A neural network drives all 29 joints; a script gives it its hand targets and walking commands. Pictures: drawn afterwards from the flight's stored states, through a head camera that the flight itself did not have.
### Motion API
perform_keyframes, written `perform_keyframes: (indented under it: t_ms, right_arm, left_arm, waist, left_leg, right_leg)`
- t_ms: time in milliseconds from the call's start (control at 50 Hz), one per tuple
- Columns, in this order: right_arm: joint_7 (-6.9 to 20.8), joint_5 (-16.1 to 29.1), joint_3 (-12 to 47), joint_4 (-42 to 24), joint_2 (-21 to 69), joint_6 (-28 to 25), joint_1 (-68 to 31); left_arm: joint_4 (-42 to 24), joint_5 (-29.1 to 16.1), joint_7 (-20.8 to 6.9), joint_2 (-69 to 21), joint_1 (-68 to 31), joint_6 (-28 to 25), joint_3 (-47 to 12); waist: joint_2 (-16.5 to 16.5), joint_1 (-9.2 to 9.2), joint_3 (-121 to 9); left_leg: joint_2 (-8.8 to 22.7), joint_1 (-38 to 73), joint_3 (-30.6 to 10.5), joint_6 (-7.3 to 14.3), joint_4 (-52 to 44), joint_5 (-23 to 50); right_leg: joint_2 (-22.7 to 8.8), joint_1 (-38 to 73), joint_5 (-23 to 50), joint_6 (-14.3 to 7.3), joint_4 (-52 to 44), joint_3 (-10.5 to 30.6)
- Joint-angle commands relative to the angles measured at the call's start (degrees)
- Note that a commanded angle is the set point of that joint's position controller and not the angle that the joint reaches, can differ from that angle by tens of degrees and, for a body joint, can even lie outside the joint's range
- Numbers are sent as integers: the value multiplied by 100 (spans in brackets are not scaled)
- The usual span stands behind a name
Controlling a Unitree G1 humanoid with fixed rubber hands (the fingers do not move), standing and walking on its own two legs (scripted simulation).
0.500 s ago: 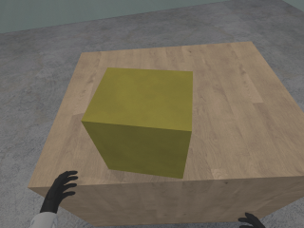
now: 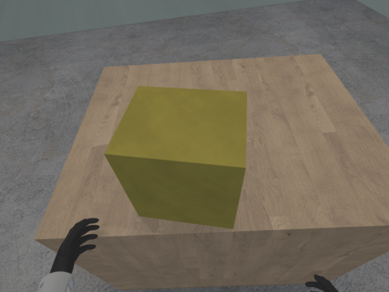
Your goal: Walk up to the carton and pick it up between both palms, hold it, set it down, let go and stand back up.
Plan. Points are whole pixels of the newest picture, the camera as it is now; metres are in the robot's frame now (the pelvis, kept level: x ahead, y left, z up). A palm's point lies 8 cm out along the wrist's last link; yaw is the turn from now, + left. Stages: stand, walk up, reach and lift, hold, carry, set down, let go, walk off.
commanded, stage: stand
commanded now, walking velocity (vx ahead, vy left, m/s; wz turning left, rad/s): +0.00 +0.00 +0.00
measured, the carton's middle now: (187, 160) +0.38 +0.03 +0.05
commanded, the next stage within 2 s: none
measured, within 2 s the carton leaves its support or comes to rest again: neither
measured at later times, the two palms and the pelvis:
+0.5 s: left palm (66, 263) +0.18 +0.26 +0.00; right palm out of the picture +0.10 -0.27 -0.12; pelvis +0.00 +0.00 +0.00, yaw +0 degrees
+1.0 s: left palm (65, 264) +0.18 +0.26 +0.00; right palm out of the picture +0.09 -0.28 -0.11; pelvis +0.00 +0.00 +0.00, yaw +0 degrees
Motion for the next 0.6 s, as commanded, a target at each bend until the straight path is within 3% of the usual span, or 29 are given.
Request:
perform_keyframes:
  t_ms: [0,20,40,60,80,100,120,160,180,200,260,280,300,320,340,360,380,400,420,440,460,480,500,520,580]
  right_arm:
    - [-30,58,-323,-568,-1137,-160,-441]
    - [-49,9,-341,-531,-1228,-181,-282]
    - [-55,24,-304,-464,-1198,-174,-102]
    - [-41,45,-306,-467,-1181,-190,-165]
    - [-26,56,-314,-480,-1179,-194,-234]
    - [-25,48,-358,-550,-1219,-170,-308]
    - [-18,-5,-284,-486,-1122,-157,-252]
    - [-29,21,-355,-444,-1282,-202,-316]
    - [-30,63,-333,-500,-1120,-209,-110]
    - [-56,41,-343,-396,-1310,-190,-212]
    - [-66,-1,-362,-413,-1404,-156,-333]
    - [-83,18,-329,-369,-1234,-191,-111]
    - [-46,50,-367,-461,-1244,-197,-360]
    - [-60,43,-374,-415,-1297,-216,-365]
    - [-39,38,-277,-354,-1096,-209,-260]
    - [-59,-7,-345,-417,-1355,-202,-377]
    - [-37,66,-331,-404,-1167,-153,-330]
    - [-18,48,-328,-383,-1160,-165,-312]
    - [-51,21,-328,-384,-1239,-152,-326]
    - [-34,80,-309,-433,-1112,-180,-196]
    - [-31,44,-359,-358,-1344,-158,-319]
    - [-19,67,-337,-431,-1131,-166,-229]
    - [-28,16,-337,-262,-1230,-137,-227]
    - [-29,48,-304,-392,-1240,-164,-182]
    - [-13,47,-314,-311,-1206,-152,-304]
  left_arm:
    - [759,704,227,1461,-361,90,394]
    - [699,722,204,1479,-382,82,391]
    - [725,717,214,1532,-387,94,382]
    - [694,673,182,1430,-383,94,379]
    - [643,696,194,1560,-475,89,375]
    - [766,686,210,1543,-357,97,392]
    - [652,706,210,1497,-438,59,356]
    - [601,679,188,1392,-525,65,352]
    - [675,730,189,1584,-534,88,411]
    - [629,713,185,1377,-519,75,349]
    - [707,680,171,1418,-280,24,322]
    - [729,675,173,1413,-358,31,285]
    - [814,684,201,1366,-336,49,315]
    - [721,699,195,1439,-561,69,348]
    - [769,697,206,1437,-469,66,345]
    - [741,693,202,1372,-370,74,348]
    - [765,730,222,1547,-380,65,365]
    - [780,704,234,1456,-311,24,329]
    - [822,698,196,1475,-292,31,345]
    - [773,658,175,1589,-247,65,368]
    - [726,678,178,1353,-490,35,312]
    - [740,704,182,1512,-481,59,341]
    - [813,733,239,1515,-353,53,361]
    - [743,699,233,1492,-337,50,331]
    - [784,653,240,1499,-484,29,363]
  waist:
    - [-1247,18,-474]
    - [-1174,-68,-548]
    - [-1441,-124,-281]
    - [-1262,-13,-382]
    - [-1512,-9,-641]
    - [-1508,25,-448]
    - [-1149,-16,-501]
    - [-1400,-36,-528]
    - [-1688,-165,-354]
    - [-1304,-138,-393]
    - [-1410,-19,-680]
    - [-1251,-190,-501]
    - [-1562,-25,-599]
    - [-1340,-109,-464]
    - [-1159,-49,-437]
    - [-1212,49,-590]
    - [-1622,-36,-223]
    - [-1441,30,-418]
    - [-1242,-18,-414]
    - [-1587,-15,-597]
    - [-1541,-51,-531]
    - [-1468,-97,-341]
    - [-1212,-72,-502]
    - [-1519,-98,-548]
    - [-1406,-69,-545]
  left_leg:
    - [347,-375,-336,360,-136,174]
    - [327,-357,-205,334,58,181]
    - [380,-423,-272,326,1,135]
    - [364,-410,-268,375,60,46]
    - [436,-406,-268,327,-71,65]
    - [345,-400,-298,368,18,112]
    - [408,-354,-265,353,-70,161]
    - [387,-472,-264,320,47,75]
    - [394,-404,-330,317,17,86]
    - [404,-369,-324,370,7,124]
    - [361,-300,-296,352,-10,186]
    - [412,-364,-264,335,-21,207]
    - [419,-375,-291,291,-89,222]
    - [403,-466,-315,254,-77,118]
    - [416,-534,-326,284,-153,259]
    - [427,-424,-338,321,-138,251]
    - [372,-533,-322,315,17,187]
    - [379,-484,-282,313,-39,49]
    - [374,-452,-286,342,-17,-16]
    - [369,-333,-259,337,-4,52]
    - [384,-414,-203,334,54,106]
    - [357,-301,-185,294,26,-30]
    - [382,-234,-212,311,-61,42]
    - [388,-331,-302,311,19,197]
    - [436,-341,-234,315,-58,196]
  right_leg:
    - [-601,-34,-590,-15,-1037,817]
    - [-579,-32,-653,2,-1067,847]
    - [-654,-146,-600,-42,-1075,881]
    - [-626,-98,-696,12,-1140,983]
    - [-569,14,-629,-19,-924,768]
    - [-505,-48,-508,23,-963,753]
    - [-618,-60,-349,4,-952,815]
    - [-554,-20,-347,-4,-982,783]
    - [-598,-171,-649,8,-1058,848]
    - [-583,-217,-556,-38,-1055,890]
    - [-506,105,-126,33,-889,717]
    - [-557,-72,-135,37,-942,773]
    - [-568,58,-345,8,-1004,789]
    - [-562,-83,-622,31,-1046,851]
    - [-532,18,-319,31,-902,734]
    - [-511,140,-292,44,-825,713]
    - [-568,-70,-315,83,-1036,796]
    - [-553,-82,-531,32,-1100,822]
    - [-658,-21,-428,-24,-1035,825]
    - [-560,11,-656,40,-1028,791]
    - [-595,-99,-579,-23,-1067,878]
    - [-649,-276,-949,33,-1290,989]
    - [-638,-110,-608,-13,-1184,955]
    - [-605,39,-434,26,-1138,798]
    - [-650,24,-300,46,-1110,949]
